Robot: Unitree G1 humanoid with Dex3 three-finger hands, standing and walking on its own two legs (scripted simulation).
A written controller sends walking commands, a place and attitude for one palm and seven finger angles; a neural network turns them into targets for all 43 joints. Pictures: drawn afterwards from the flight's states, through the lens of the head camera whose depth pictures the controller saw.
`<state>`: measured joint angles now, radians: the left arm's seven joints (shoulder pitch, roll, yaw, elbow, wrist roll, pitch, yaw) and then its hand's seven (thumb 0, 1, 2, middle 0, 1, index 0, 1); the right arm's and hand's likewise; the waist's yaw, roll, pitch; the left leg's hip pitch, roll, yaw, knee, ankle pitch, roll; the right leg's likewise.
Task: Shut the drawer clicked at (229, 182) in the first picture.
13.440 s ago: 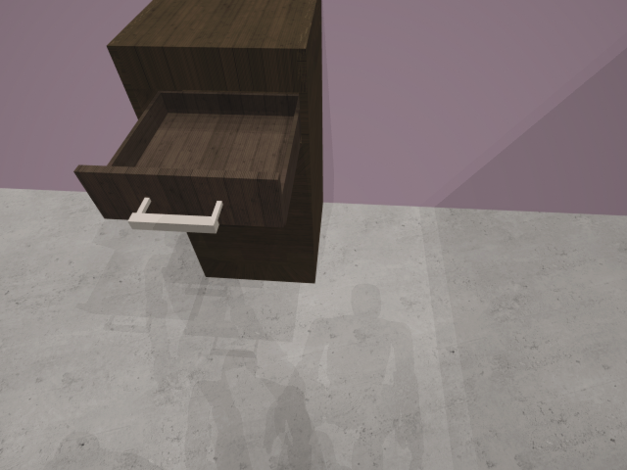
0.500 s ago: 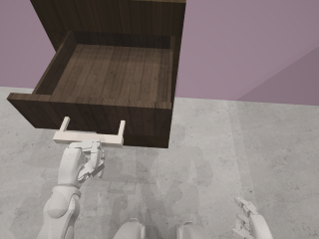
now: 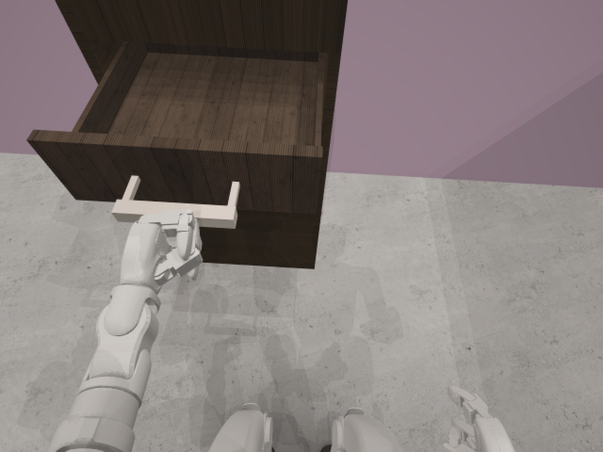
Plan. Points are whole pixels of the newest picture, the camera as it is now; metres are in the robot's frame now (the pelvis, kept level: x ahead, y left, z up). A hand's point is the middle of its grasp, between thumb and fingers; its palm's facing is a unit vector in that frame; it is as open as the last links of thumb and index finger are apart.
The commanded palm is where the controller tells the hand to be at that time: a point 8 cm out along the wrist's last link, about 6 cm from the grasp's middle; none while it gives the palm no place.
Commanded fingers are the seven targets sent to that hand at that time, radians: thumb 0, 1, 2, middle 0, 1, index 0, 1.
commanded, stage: push the drawer shut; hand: left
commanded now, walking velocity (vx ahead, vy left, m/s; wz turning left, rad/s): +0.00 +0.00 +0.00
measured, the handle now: (180, 200) +0.44 +0.18 +0.04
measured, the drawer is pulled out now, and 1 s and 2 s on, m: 0.23 0.10 0.00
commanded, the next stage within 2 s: none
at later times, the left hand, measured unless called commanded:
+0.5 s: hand (203, 212) +0.42 +0.15 +0.04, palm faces -0.05 -1.00 -0.04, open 2.7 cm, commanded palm +0.42 +0.20 +0.05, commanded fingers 0.00 0.90 0.90 -1.40 -1.60 -1.40 -1.60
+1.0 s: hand (212, 178) +0.49 +0.15 +0.04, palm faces -0.03 -1.00 -0.04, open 2.8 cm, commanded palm +0.48 +0.20 +0.05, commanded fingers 0.00 0.90 0.90 -1.40 -1.60 -1.40 -1.60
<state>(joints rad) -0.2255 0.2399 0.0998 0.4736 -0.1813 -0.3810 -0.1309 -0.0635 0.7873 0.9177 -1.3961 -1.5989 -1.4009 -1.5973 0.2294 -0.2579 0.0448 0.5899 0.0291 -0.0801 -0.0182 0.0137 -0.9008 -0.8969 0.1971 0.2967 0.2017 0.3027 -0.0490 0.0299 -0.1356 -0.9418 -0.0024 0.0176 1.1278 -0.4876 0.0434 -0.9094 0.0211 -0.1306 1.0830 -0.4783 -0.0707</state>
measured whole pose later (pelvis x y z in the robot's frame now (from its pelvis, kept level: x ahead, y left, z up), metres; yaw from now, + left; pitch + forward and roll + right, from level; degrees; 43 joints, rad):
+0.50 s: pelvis +0.00 +0.01 +0.00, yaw -1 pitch +19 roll -2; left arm -0.50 0.26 0.16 0.77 -0.14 -0.45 -0.10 -0.08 0.75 0.89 -1.40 -1.60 -1.40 -1.60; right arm 0.29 -0.26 0.03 0.62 0.01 -0.02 0.01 0.01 -0.90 -0.90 0.20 0.30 0.20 0.30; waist -0.09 0.03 -0.13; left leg -0.98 -0.01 0.04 1.12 -0.48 0.06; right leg -0.95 0.02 -0.11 1.08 -0.47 -0.05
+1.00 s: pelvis +0.00 +0.01 -0.01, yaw -2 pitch +22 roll -2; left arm -0.78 0.35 0.28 1.09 -0.08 -0.50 -0.12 -0.06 0.76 0.89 -1.40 -1.60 -1.40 -1.60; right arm 0.33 -0.26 0.04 0.63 -0.01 0.03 0.02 0.01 -0.90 -0.90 0.20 0.30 0.20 0.30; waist -0.15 0.02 -0.13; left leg -1.06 0.01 0.04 1.15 -0.49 0.06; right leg -1.03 0.03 -0.11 1.10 -0.46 -0.06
